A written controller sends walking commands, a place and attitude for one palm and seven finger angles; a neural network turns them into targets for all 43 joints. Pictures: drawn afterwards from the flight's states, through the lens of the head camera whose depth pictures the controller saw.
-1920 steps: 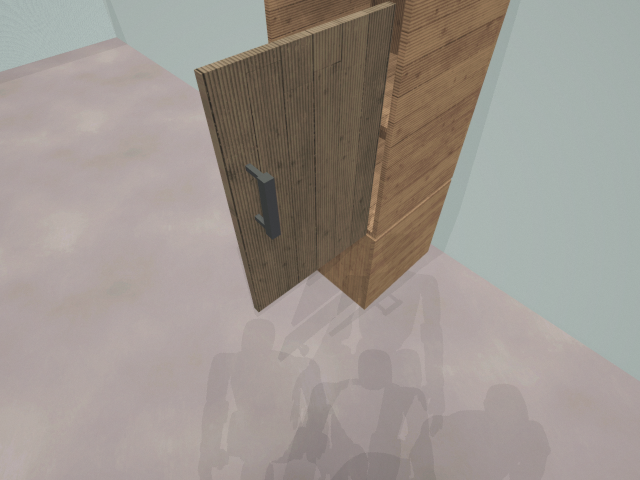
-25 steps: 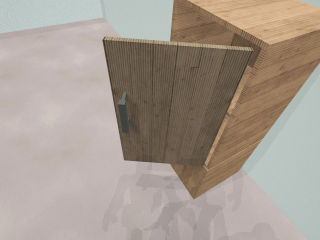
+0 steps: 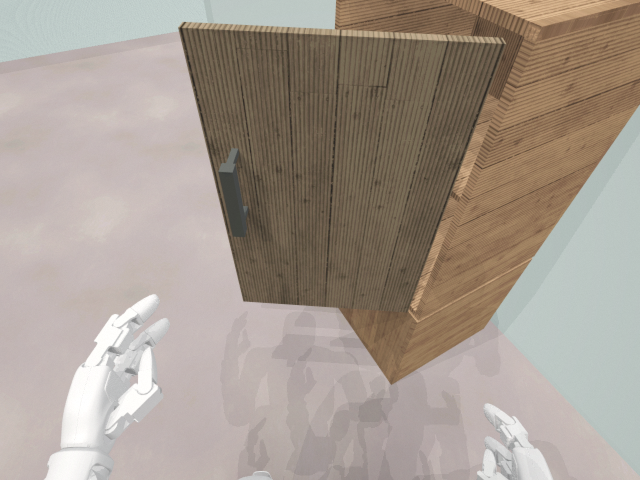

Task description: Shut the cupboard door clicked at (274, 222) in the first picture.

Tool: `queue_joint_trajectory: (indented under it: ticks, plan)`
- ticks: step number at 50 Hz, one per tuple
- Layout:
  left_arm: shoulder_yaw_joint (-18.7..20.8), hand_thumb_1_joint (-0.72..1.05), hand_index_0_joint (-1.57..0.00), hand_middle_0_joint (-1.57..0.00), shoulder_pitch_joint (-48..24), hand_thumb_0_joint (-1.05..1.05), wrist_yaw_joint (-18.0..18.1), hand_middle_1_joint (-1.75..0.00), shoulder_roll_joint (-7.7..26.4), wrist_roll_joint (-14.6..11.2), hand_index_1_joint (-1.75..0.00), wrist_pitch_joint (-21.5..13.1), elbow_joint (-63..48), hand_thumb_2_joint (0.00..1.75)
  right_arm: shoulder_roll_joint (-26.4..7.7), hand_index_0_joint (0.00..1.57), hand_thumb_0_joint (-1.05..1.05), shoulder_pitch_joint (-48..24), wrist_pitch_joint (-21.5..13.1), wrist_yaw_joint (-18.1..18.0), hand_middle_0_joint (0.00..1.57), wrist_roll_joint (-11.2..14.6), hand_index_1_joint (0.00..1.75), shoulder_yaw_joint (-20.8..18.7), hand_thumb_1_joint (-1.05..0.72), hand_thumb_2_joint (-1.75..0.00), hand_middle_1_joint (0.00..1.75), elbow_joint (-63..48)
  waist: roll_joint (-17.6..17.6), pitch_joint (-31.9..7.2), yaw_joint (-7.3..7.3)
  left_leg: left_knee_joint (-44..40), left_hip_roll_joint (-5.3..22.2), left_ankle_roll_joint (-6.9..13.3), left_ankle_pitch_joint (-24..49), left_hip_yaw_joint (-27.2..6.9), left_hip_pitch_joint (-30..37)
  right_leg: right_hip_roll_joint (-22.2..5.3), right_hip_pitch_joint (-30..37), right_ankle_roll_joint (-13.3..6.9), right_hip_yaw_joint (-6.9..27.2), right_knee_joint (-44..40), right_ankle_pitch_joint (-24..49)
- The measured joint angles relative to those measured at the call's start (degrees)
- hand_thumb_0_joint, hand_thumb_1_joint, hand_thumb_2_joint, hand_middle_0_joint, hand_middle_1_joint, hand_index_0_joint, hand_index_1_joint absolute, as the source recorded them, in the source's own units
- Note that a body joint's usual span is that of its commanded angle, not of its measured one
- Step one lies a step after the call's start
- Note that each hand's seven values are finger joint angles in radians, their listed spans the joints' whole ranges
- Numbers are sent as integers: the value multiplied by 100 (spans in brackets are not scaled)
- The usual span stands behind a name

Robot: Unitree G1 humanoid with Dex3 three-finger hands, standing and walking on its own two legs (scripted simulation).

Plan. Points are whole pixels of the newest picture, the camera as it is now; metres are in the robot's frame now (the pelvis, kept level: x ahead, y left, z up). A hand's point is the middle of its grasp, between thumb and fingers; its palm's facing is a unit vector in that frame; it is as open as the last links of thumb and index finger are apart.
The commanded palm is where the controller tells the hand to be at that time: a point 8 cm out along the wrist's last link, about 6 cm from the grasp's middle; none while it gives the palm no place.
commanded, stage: raise the hand and make a fist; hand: left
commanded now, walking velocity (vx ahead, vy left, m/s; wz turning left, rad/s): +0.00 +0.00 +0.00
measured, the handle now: (236, 194) +0.51 +0.15 +0.07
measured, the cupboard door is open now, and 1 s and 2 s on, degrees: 57 57 57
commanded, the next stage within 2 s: bring the fist close to the handle in 1.66 s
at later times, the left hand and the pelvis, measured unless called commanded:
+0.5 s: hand (155, 409) +0.20 +0.19 +0.02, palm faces -0.04 -1.00 -0.02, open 4.5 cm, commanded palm +0.17 +0.25 +0.03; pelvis +0.00 -0.01 -0.04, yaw +0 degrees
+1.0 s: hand (137, 390) +0.21 +0.21 +0.05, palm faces -0.03 -1.00 -0.03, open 3.1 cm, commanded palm +0.19 +0.26 +0.06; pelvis +0.01 +0.02 -0.02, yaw +0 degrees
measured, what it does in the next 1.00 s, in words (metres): stands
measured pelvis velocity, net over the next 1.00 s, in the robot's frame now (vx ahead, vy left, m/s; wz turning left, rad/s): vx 0.01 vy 0.02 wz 0.01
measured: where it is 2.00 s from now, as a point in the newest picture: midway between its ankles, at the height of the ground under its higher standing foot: outside the picture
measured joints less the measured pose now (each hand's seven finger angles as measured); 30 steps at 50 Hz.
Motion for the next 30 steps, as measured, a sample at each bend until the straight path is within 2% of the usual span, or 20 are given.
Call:
queue_joint_trajectory:
  ticks: [1,2,3,5,7,9,13,16,19,23,30]
  plan:
    - [44,91,-30,-29,-5,1,-359,-40,42,-67,-41,-298,51,90,-6,20,1,-87,-10,26,20,8,30,-27,-91,-90,30,-164,-33,-55,32,322,45,-24,-114,3,-322,32,-327,-25,2,322,-112]
    - [76,91,-31,-31,19,1,-672,-42,88,-141,-42,-450,72,90,-25,20,1,-165,-4,37,20,27,30,-50,-91,-90,30,-330,-57,-84,70,626,83,-73,-223,-4,-606,60,-605,-61,-5,605,-182]
    - [105,91,-33,-32,76,1,-922,-44,130,-223,-44,-466,62,90,-54,20,1,-232,15,28,20,56,30,-70,-91,-90,30,-486,-79,-101,113,900,108,-65,-332,-11,-846,78,-841,-87,-14,865,-230]
    - [157,91,-37,-36,250,1,-1203,-47,171,-403,-48,-249,2,90,-128,20,1,-317,72,-46,20,124,30,-101,-91,-90,30,-746,-63,-122,211,1335,150,-103,-501,-77,-1209,112,-1168,-123,-76,1280,-480]
    - [214,90,-40,-40,482,1,-1204,-51,182,-523,-52,35,-209,90,-193,20,1,-353,92,-153,20,166,30,-115,-91,-90,30,-914,-14,-123,326,1644,185,-137,-634,-174,-1443,147,-1342,-161,-170,1518,-630]
    - [255,90,-44,-43,714,2,-1066,-55,184,-555,-55,178,-560,90,-220,20,1,-360,80,-257,20,174,30,-110,-91,-90,30,-972,43,-113,432,1835,208,-164,-725,-283,-1573,174,-1405,-182,-275,1630,-708]
    - [232,90,-51,-50,820,2,-948,-63,221,-552,-63,155,-1192,90,-180,20,1,-365,57,-428,20,155,30,0,-91,-90,30,-859,141,-103,570,1978,226,-179,-795,-461,-1700,211,-1422,-205,-446,1638,-750]
    - [181,90,-56,-56,565,2,-1083,-69,279,-543,-69,301,-1333,90,-82,20,1,-381,121,-481,20,171,30,110,-91,-90,30,-740,206,-91,568,1960,239,-183,-777,-520,-1746,233,-1429,-202,-499,1560,-710]
    - [162,90,-62,-61,333,2,-1193,-75,342,-540,-75,691,-1306,90,48,20,1,-340,245,-475,20,200,30,182,-91,-90,30,-704,256,-79,486,1838,250,-165,-731,-484,-1695,244,-1391,-173,-460,1427,-639]
    - [207,90,-69,-68,334,2,-1060,-83,362,-546,-83,1075,-1346,90,181,20,1,-158,382,-440,20,199,30,199,-91,-90,30,-745,283,-85,350,1576,256,-109,-661,-360,-1502,246,-1249,-112,-335,1182,-528]
    - [148,90,-82,-81,637,2,-675,-97,276,-487,-97,894,-1579,90,81,20,1,156,427,-374,20,169,30,145,-91,-90,30,-787,292,-114,261,1321,209,6,-603,-235,-1287,202,-1051,-13,-213,907,-424]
